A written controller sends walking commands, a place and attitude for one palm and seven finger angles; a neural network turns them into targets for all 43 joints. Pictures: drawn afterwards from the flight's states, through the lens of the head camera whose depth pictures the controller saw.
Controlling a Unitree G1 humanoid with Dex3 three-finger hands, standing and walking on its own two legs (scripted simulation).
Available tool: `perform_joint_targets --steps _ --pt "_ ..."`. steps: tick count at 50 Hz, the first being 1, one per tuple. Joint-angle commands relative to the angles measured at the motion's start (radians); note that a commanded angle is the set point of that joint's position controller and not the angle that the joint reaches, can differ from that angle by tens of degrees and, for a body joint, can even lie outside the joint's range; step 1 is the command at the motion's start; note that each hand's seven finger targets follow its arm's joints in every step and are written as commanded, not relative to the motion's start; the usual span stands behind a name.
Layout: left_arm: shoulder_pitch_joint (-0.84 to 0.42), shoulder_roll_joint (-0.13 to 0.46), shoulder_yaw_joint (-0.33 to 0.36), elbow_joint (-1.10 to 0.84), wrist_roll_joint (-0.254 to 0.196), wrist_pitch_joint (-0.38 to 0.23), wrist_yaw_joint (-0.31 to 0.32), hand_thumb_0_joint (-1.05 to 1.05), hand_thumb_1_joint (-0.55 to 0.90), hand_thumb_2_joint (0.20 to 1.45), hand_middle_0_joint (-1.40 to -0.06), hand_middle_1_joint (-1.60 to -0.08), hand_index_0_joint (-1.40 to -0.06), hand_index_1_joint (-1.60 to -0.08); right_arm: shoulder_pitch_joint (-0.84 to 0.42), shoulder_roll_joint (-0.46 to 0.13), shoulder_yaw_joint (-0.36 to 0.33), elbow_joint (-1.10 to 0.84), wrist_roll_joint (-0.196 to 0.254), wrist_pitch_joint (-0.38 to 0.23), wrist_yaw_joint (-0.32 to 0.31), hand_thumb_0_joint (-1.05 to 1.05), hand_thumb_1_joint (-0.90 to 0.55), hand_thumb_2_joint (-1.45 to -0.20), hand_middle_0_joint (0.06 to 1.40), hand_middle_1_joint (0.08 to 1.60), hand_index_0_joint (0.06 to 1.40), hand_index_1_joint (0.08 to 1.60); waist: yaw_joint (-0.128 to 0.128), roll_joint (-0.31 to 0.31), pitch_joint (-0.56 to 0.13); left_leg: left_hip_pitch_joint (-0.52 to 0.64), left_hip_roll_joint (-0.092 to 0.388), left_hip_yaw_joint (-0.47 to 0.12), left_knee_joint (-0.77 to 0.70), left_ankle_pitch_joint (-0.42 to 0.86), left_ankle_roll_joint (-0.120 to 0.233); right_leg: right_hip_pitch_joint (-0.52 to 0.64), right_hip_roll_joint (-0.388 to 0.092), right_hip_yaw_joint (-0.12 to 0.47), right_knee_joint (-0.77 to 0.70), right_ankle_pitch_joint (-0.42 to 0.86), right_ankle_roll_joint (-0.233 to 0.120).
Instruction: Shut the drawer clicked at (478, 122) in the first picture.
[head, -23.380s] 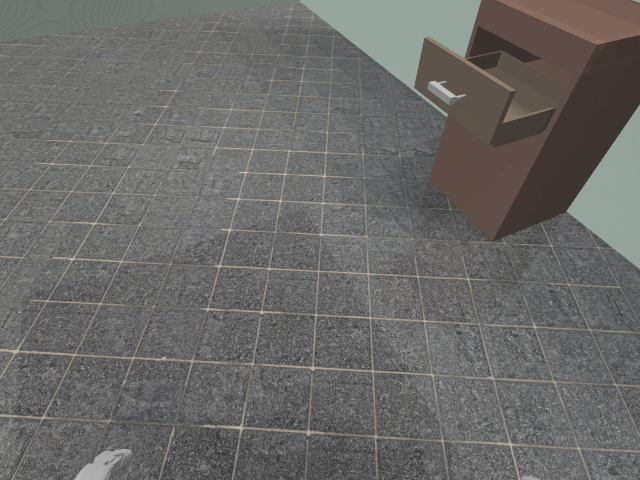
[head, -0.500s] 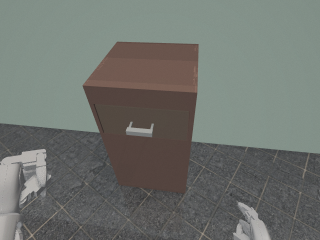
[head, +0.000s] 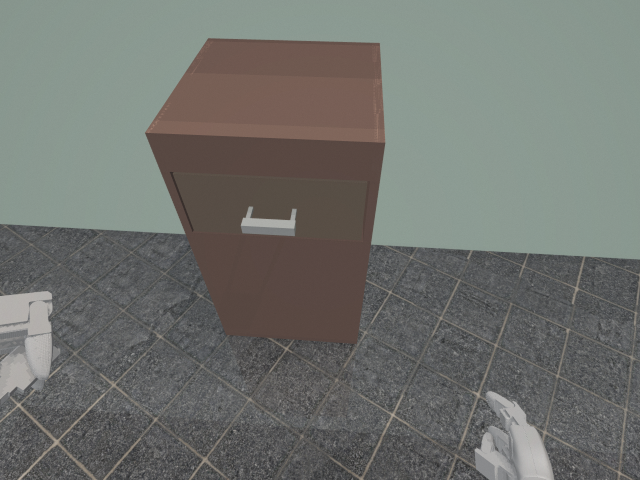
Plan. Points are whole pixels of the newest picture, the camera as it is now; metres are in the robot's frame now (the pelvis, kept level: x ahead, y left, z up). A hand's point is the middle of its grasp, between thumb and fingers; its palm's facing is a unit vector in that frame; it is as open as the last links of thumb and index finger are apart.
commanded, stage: step back with the hand held close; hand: left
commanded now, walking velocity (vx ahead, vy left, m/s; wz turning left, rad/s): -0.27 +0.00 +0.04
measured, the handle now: (270, 219) +0.64 +0.16 -0.13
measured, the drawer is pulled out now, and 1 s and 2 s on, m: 0.00 0.00 0.00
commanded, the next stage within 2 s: stop stepping back and stand still in 0.74 s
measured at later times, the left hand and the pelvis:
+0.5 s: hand out of the picture +0.10 +0.24 +0.17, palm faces +0.42 -0.72 -0.55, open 3.2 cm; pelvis -0.08 -0.01 -0.01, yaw +5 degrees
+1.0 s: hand out of the picture -0.02 +0.26 +0.17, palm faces +0.42 -0.81 -0.42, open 3.2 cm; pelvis -0.17 +0.01 -0.01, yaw +3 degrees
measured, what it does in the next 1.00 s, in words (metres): walks backwards: right foot, then right foot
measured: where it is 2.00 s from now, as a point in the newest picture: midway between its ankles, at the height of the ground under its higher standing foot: outside the picture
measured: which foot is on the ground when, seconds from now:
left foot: down 0.00-0.92, up 0.94-1.00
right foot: down 0.00-0.30, up 0.32-0.36, down 0.38-0.70, up 0.72-0.90, down 0.92-1.00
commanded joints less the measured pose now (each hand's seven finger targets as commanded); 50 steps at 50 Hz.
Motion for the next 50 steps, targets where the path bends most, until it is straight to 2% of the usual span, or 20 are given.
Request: perform_joint_targets --steps 1,7,10,12,15,20,22,25,29,32,34,36,39,43,44,45,46,47,49,50 --pt "-0.038 0.105 0.09 -0.126 0.005 -0.056 0.016 0.0 0.9 0.9 -1.4 -1.6 -1.4 -1.6 -0.091 -0.136 -0.048 -0.159 0.003 -0.065 -0.014 0.0 -0.9 -0.9 0.2 0.3 0.2 0.3 -0.017 0.048 -0.056 -0.323 0.156 -0.157 -0.233 -0.273 0.038 0.251 0.025 0.039 0.046 0.099 -0.017" --pt "-0.083 0.121 0.079 -0.168 0.015 -0.079 0.023 0.0 0.9 0.9 -1.4 -1.6 -1.4 -1.6 -0.069 -0.126 -0.05 -0.153 -0.004 -0.077 -0.006 0.0 -0.9 -0.9 0.2 0.3 0.2 0.3 -0.031 -0.106 -0.038 -0.184 0.071 -0.117 -0.04 -0.309 0.01 -0.011 -0.051 0.158 -0.195 -0.258 -0.057" --pt "-0.087 0.132 0.074 -0.243 0.011 -0.094 0.038 0.0 0.9 0.9 -1.4 -1.6 -1.4 -1.6 -0.056 -0.123 -0.043 -0.144 -0.013 -0.084 -0.005 0.0 -0.9 -0.9 0.2 0.3 0.2 0.3 -0.041 -0.051 -0.081 -0.055 0.062 -0.12 -0.01 -0.23 -0.004 -0.114 -0.067 0.125 -0.201 -0.249 -0.069" --pt "-0.065 0.141 0.09 -0.254 0.011 -0.099 0.046 0.0 0.9 0.9 -1.4 -1.6 -1.4 -1.6 -0.062 -0.126 -0.038 -0.15 -0.015 -0.091 -0.011 0.0 -0.9 -0.9 0.2 0.3 0.2 0.3 -0.039 0.045 -0.089 -0.131 0.108 -0.182 -0.136 -0.291 0.014 -0.029 -0.008 0.067 -0.116 -0.212 -0.04" --pt "-0.044 0.145 0.136 -0.251 0.04 -0.112 0.051 0.0 0.9 0.9 -1.4 -1.6 -1.4 -1.6 -0.082 -0.139 -0.044 -0.164 -0.009 -0.104 -0.019 0.0 -0.9 -0.9 0.2 0.3 0.2 0.3 -0.016 0.224 -0.116 -0.495 0.251 -0.326 -0.358 -0.558 0.083 0.325 0.104 0.001 0.233 -0.028 -0.003" --pt "0.013 0.165 0.184 -0.186 0.041 -0.131 0.028 0.0 0.9 0.9 -1.4 -1.6 -1.4 -1.6 -0.093 -0.139 -0.064 -0.17 -0.003 -0.123 -0.012 0.0 -0.9 -0.9 0.2 0.3 0.2 0.3 -0.014 0.119 -0.067 -0.561 0.209 -0.245 -0.222 -0.51 0.078 0.322 0.1 0.071 0.159 -0.008 -0.018" --pt "0.014 0.17 0.179 -0.19 0.016 -0.144 0.018 0.0 0.9 0.9 -1.4 -1.6 -1.4 -1.6 -0.079 -0.125 -0.062 -0.142 -0.009 -0.125 -0.004 0.0 -0.9 -0.9 0.2 0.3 0.2 0.3 -0.032 -0.007 -0.062 -0.362 0.131 -0.178 -0.091 -0.317 0.032 0.127 0.025 0.165 -0.002 0.073 -0.059" --pt "-0.014 0.173 0.14 -0.221 -0.012 -0.162 0.017 0.0 0.9 0.9 -1.4 -1.6 -1.4 -1.6 -0.043 -0.108 -0.069 -0.095 -0.007 -0.119 0.011 0.0 -0.9 -0.9 0.2 0.3 0.2 0.3 -0.048 -0.137 -0.248 0.074 0.052 -0.051 0.117 0.171 -0.033 -0.066 -0.089 0.206 -0.091 0.401 -0.074" --pt "-0.014 0.204 0.141 -0.243 -0.008 -0.168 0.025 0.0 0.9 0.9 -1.4 -1.6 -1.4 -1.6 -0.073 -0.112 -0.075 -0.099 0.005 -0.118 0.001 0.0 -0.9 -0.9 0.2 0.3 0.2 0.3 -0.044 -0.089 -0.185 0.135 0.058 -0.063 0.099 -0.021 -0.028 -0.201 -0.084 0.196 -0.167 0.029 -0.085" --pt "-0.041 0.214 0.158 -0.252 -0.002 -0.175 0.033 0.0 0.9 0.9 -1.4 -1.6 -1.4 -1.6 -0.099 -0.118 -0.063 -0.097 -0.011 -0.12 -0.009 0.0 -0.9 -0.9 0.2 0.3 0.2 0.3 -0.047 0.027 -0.068 0.051 0.12 -0.165 -0.031 -0.183 -0.01 -0.273 -0.001 0.144 -0.137 -0.24 -0.072" --pt "-0.048 0.184 0.165 -0.231 0.007 -0.178 0.028 0.0 0.9 0.9 -1.4 -1.6 -1.4 -1.6 -0.111 -0.137 -0.061 -0.109 -0.019 -0.134 -0.015 0.0 -0.9 -0.9 0.2 0.3 0.2 0.3 -0.042 0.172 -0.055 -0.229 0.257 -0.324 -0.316 -0.466 0.049 -0.02 0.133 0.045 0.111 -0.21 -0.03" --pt "-0.082 0.17 0.17 -0.216 0.019 -0.169 0.02 0.0 0.9 0.9 -1.4 -1.6 -1.4 -1.6 -0.125 -0.133 -0.061 -0.107 -0.029 -0.141 -0.02 0.0 -0.9 -0.9 0.2 0.3 0.2 0.3 -0.024 0.258 -0.088 -0.471 0.378 -0.44 -0.472 -0.619 0.106 0.211 0.171 0.022 0.447 -0.192 -0.02" --pt "-0.041 0.168 0.172 -0.197 0.003 -0.161 0.016 0.0 0.9 0.9 -1.4 -1.6 -1.4 -1.6 -0.102 -0.115 -0.079 -0.091 -0.031 -0.145 0.004 0.0 -0.9 -0.9 0.2 0.3 0.2 0.3 -0.005 0.175 -0.172 -0.281 0.337 -0.264 -0.372 -0.376 0.064 0.138 0.142 -0.013 0.414 -0.311 -0.05" --pt "0.038 0.145 0.116 -0.247 -0.037 -0.138 0.007 0.0 0.9 0.9 -1.4 -1.6 -1.4 -1.6 -0.073 -0.09 -0.069 -0.093 -0.014 -0.146 0.03 0.0 -0.9 -0.9 0.2 0.3 0.2 0.3 0.0 0.169 -0.235 0.064 0.232 -0.067 -0.215 -0.197 -0.061 -0.013 0.092 -0.072 -0.041 -0.366 -0.081" --pt "0.027 0.152 0.106 -0.278 -0.036 -0.139 0.003 0.0 0.9 0.9 -1.4 -1.6 -1.4 -1.6 -0.058 -0.086 -0.062 -0.093 -0.007 -0.141 0.029 0.0 -0.9 -0.9 0.2 0.3 0.2 0.3 -0.011 0.078 -0.221 0.169 0.154 0.01 -0.051 -0.135 -0.091 -0.128 0.033 -0.005 -0.197 -0.333 -0.096" --pt "0.004 0.18 0.116 -0.301 -0.032 -0.141 0.005 0.0 0.9 0.9 -1.4 -1.6 -1.4 -1.6 -0.059 -0.084 -0.059 -0.088 -0.003 -0.132 0.024 0.0 -0.9 -0.9 0.2 0.3 0.2 0.3 -0.026 -0.095 -0.176 0.229 0.091 0.018 0.201 -0.085 -0.095 -0.325 -0.108 0.225 -0.328 -0.364 -0.141" --pt "-0.052 0.203 0.127 -0.346 -0.028 -0.135 0.016 0.0 0.9 0.9 -1.4 -1.6 -1.4 -1.6 -0.047 -0.086 -0.054 -0.069 -0.013 -0.128 0.021 0.0 -0.9 -0.9 0.2 0.3 0.2 0.3 -0.023 -0.16 -0.152 0.189 0.052 -0.019 0.356 -0.057 -0.086 -0.389 -0.238 0.359 -0.38 -0.315 -0.202" --pt "-0.121 0.239 0.148 -0.376 -0.028 -0.132 0.03 0.0 0.9 0.9 -1.4 -1.6 -1.4 -1.6 -0.05 -0.079 -0.042 -0.072 -0.027 -0.132 0.018 0.0 -0.9 -0.9 0.2 0.3 0.2 0.3 -0.026 -0.152 -0.13 0.117 0.078 -0.035 0.412 -0.036 -0.083 -0.324 -0.286 0.314 -0.349 -0.154 -0.244" --pt "-0.146 0.149 0.077 -0.283 -0.014 -0.073 0.021 0.0 0.9 0.9 -1.4 -1.6 -1.4 -1.6 -0.054 -0.087 -0.042 -0.079 -0.005 -0.135 -0.001 0.0 -0.9 -0.9 0.2 0.3 0.2 0.3 -0.043 -0.249 -0.115 0.098 0.082 -0.078 0.284 -0.049 -0.061 -0.253 -0.179 0.195 -0.21 -0.231 -0.183" --pt "-0.16 0.132 0.069 -0.266 -0.009 -0.056 0.024 0.0 0.9 0.9 -1.4 -1.6 -1.4 -1.6 -0.075 -0.098 -0.038 -0.086 -0.002 -0.146 -0.014 0.0 -0.9 -0.9 0.2 0.3 0.2 0.3 -0.054 -0.179 -0.064 0.153 0.101 -0.086 0.152 -0.044 -0.047 -0.269 -0.137 0.149 -0.162 -0.221 -0.138"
